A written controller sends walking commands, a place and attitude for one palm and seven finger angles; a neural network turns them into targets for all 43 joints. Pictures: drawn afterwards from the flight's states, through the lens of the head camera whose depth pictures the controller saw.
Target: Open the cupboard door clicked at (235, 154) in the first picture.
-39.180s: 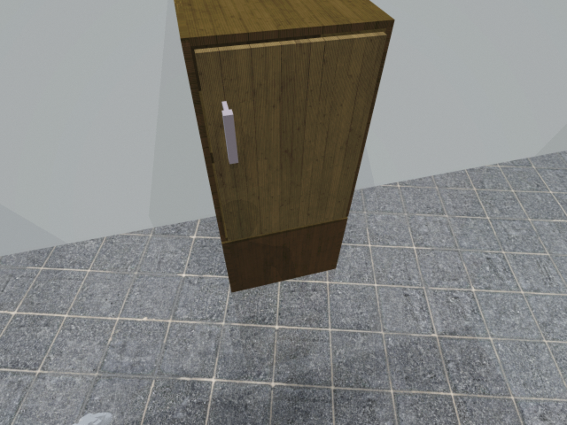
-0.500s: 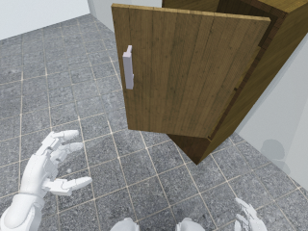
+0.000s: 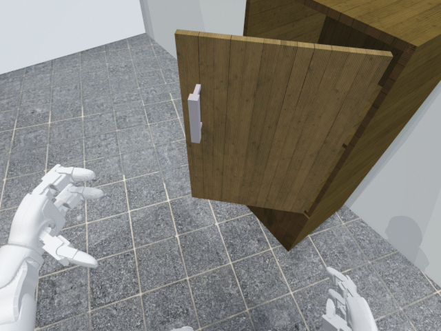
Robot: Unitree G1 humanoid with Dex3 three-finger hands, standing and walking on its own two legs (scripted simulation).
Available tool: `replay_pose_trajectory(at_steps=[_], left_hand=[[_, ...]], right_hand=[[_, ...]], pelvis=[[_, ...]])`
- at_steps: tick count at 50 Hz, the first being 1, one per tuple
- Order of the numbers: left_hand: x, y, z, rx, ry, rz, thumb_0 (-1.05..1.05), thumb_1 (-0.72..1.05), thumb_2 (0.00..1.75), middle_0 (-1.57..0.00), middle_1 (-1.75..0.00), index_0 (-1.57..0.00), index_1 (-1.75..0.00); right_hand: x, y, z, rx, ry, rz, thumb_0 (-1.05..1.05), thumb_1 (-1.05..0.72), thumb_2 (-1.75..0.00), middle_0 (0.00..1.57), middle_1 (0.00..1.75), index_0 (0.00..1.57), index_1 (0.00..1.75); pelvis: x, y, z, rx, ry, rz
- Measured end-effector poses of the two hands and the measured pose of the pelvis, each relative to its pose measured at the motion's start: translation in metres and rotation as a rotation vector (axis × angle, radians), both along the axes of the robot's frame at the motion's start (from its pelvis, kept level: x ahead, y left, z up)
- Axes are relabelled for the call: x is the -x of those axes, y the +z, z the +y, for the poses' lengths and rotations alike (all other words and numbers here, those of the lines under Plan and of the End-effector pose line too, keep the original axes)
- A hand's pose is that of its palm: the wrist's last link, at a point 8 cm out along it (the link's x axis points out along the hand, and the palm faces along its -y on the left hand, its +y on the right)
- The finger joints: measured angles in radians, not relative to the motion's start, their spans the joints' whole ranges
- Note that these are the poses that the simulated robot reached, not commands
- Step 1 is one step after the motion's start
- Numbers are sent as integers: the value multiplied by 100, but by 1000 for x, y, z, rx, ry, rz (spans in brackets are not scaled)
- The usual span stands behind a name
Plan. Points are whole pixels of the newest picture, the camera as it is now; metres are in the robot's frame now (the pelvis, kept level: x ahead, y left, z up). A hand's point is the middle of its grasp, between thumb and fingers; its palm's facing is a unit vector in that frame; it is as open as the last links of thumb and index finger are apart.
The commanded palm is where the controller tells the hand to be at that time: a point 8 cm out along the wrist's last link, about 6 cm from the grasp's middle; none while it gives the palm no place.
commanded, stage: raise the hand with hooked fingers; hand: left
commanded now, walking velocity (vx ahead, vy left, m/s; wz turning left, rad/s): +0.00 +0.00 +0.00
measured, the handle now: (196, 114) +0.56 +0.10 +0.06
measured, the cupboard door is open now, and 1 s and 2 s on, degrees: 44 44 44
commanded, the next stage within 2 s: move the hooked fingers beside the handle in 0.66 s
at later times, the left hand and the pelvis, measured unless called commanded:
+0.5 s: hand (85, 202) +0.29 +0.25 +0.08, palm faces -0.03 -1.00 -0.04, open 14.0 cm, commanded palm +0.26 +0.30 +0.08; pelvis +0.00 -0.01 +0.01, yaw -1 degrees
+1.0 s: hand (101, 192) +0.32 +0.23 +0.08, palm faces -0.06 -1.00 -0.02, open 14.0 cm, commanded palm +0.30 +0.29 +0.08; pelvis -0.01 -0.02 +0.01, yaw +0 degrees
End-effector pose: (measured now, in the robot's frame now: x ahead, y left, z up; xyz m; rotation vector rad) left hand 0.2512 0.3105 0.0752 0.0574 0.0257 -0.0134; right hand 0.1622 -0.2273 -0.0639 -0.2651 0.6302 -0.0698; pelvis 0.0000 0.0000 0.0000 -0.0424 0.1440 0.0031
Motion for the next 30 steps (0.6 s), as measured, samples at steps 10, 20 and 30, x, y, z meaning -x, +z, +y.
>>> replay_pose_trajectory(at_steps=[10,20,30], left_hand=[[-21,15,12,6,-3,-4,-1,-50,30,-30,-120,-30,-120],[-27,12,-2,18,-30,9,-1,-50,30,-30,-120,-30,-120],[-22,12,-6,17,-10,-3,-1,-50,30,-30,-120,-30,-120]], right_hand=[[23,-1,-25,37,-53,65,1,-90,-90,20,30,20,30],[40,1,-45,52,-96,85,1,-90,-90,20,30,20,30],[38,-1,-42,33,-90,79,1,-90,-90,20,30,20,30]], pelvis=[[0,6,-6,-8,-7,-9],[1,8,-11,-19,-22,-6],[3,8,-16,-22,-21,-12]])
